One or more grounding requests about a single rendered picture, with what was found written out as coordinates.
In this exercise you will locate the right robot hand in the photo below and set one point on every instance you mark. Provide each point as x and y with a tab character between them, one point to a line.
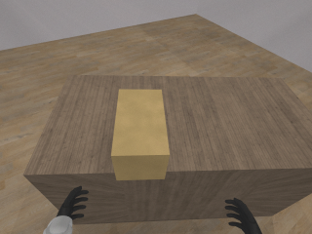
248	223

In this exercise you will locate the carton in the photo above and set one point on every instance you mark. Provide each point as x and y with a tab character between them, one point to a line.
140	147

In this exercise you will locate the pedestal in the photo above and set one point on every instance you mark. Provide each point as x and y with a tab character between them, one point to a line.
248	138

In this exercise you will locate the left robot hand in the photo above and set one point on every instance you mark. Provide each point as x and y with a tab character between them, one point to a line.
67	208

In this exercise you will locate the robot left forearm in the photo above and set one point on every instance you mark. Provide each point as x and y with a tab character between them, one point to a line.
61	224

